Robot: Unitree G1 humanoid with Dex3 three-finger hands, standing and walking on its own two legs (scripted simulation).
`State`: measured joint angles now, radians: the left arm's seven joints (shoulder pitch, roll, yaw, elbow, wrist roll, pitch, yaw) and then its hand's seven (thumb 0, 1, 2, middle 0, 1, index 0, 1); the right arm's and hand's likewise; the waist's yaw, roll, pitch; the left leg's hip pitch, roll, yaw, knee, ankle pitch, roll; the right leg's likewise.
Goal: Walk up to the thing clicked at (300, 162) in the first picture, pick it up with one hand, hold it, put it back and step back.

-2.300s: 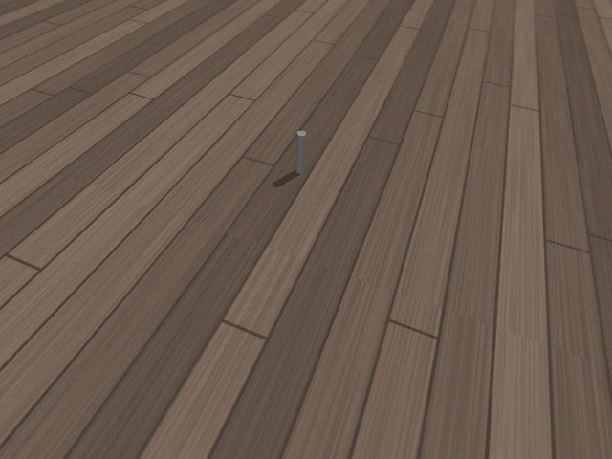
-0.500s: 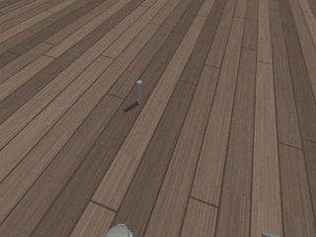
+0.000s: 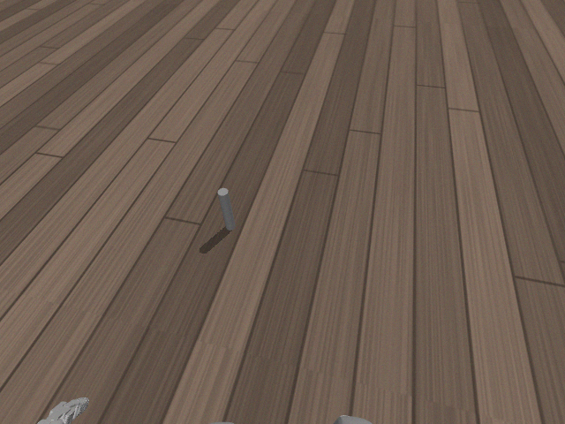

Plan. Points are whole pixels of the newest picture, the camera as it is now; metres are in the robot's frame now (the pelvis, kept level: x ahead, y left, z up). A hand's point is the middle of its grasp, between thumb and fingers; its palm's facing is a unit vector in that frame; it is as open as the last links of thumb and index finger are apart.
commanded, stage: walk up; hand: left
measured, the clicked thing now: (227, 210) +1.01 +0.27 -0.64
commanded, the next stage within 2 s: none
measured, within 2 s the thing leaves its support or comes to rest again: neither
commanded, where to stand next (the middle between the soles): +0.67 +0.06 m, yaw +0 degrees
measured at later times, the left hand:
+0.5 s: hand (99, 346) +0.27 +0.34 -0.14, palm faces -0.05 -0.94 -0.34, open 7.4 cm
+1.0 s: hand (134, 250) +0.45 +0.32 -0.11, palm faces -0.02 -0.92 -0.40, open 7.4 cm
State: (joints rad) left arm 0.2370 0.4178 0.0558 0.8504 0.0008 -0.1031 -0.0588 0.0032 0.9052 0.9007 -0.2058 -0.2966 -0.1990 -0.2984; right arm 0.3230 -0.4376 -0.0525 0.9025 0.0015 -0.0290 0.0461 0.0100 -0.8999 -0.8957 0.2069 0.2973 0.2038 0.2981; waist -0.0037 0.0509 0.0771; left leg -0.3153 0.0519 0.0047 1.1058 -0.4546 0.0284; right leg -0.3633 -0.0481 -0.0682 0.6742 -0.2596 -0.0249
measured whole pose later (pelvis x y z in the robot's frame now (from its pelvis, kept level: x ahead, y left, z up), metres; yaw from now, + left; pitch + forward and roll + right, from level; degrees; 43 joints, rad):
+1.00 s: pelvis +0.40 +0.04 +0.01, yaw +0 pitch -3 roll +0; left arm 0.31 0.41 0.04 0.84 0.01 -0.09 -0.05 0.00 0.90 0.90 -0.21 -0.30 -0.20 -0.30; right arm 0.28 -0.43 -0.05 0.86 -0.01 -0.04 0.07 0.01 -0.90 -0.90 0.21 0.30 0.20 0.30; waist 0.03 0.05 0.08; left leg -0.47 0.07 0.02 0.80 -0.33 0.01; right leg -0.22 -0.05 -0.08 0.54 -0.28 -0.02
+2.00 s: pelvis +0.61 +0.07 +0.01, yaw +0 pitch -2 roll -1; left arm 0.18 0.40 0.00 1.06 -0.01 -0.01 -0.01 0.01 0.91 0.90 -0.21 -0.30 -0.20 -0.30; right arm 0.15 -0.36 0.01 1.03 0.00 -0.02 0.01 0.01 -0.90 -0.90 0.21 0.30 0.21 0.30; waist 0.02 -0.02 0.07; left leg -0.28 0.03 0.03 0.62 -0.30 0.01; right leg -0.27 -0.04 -0.02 0.58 -0.27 0.04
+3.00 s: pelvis +0.64 +0.05 +0.03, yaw +0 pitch -2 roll +0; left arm 0.07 0.34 0.01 1.16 0.01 -0.01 -0.01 0.00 0.90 0.90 -0.21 -0.30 -0.20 -0.30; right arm 0.10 -0.35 -0.01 1.16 0.00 0.00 0.01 0.01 -0.90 -0.90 0.21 0.30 0.20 0.30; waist -0.01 0.00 0.05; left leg -0.12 0.03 0.03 0.34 -0.18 -0.02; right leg -0.12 -0.04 -0.03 0.33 -0.17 0.03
